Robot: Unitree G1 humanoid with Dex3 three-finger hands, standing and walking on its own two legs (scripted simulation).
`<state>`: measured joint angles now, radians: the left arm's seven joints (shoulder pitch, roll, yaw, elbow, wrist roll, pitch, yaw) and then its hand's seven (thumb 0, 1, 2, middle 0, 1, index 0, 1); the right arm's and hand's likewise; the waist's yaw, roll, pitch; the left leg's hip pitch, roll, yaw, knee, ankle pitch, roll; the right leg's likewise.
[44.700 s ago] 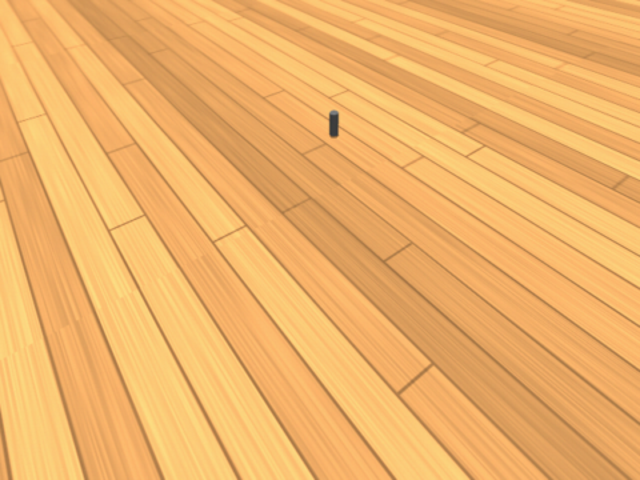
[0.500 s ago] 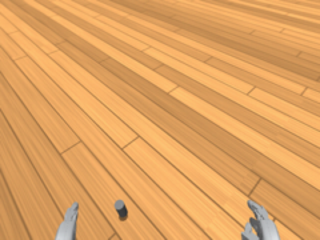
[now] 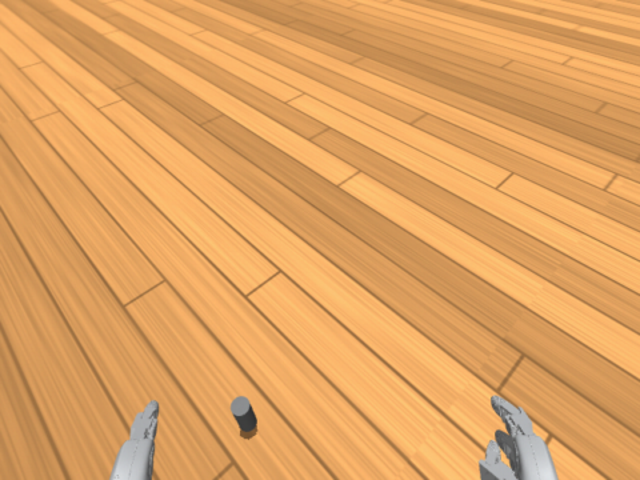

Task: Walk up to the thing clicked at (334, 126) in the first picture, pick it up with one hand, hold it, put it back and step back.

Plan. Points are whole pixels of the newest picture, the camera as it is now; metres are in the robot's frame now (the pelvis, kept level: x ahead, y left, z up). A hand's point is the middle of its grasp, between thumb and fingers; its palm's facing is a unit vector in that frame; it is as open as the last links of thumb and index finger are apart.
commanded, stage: home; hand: left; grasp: from the side
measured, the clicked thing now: (244, 414) +0.43 +0.24 -0.65
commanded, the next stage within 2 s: stand in 0.42 s
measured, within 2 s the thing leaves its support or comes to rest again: neither
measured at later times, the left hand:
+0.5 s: hand (188, 474) +0.17 +0.18 -0.06, palm faces +0.10 -0.95 -0.29, open 17.3 cm
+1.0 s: hand out of the picture +0.16 +0.21 -0.09, palm faces -0.03 -0.94 -0.33, open 8.7 cm
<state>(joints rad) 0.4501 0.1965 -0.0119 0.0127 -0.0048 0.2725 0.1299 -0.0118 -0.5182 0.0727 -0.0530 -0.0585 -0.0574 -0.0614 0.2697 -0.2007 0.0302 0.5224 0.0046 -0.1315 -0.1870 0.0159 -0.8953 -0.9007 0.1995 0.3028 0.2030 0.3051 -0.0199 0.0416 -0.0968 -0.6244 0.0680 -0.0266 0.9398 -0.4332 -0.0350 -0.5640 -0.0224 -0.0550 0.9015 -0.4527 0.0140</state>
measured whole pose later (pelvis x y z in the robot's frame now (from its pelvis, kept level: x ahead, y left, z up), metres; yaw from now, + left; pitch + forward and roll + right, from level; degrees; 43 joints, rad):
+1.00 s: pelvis +0.00 +0.00 +0.01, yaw +0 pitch +2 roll +0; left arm 0.27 0.27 -0.02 0.43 0.07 0.07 0.04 0.00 0.64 0.85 -0.20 -0.29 -0.20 -0.30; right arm 0.18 -0.26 0.01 0.74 -0.07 -0.05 -0.06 0.01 -0.90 -0.90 0.20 0.30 0.20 0.30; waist 0.01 0.00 -0.01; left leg -0.50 0.04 0.00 0.86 -0.40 -0.02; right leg -0.46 -0.05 -0.04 0.86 -0.44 0.02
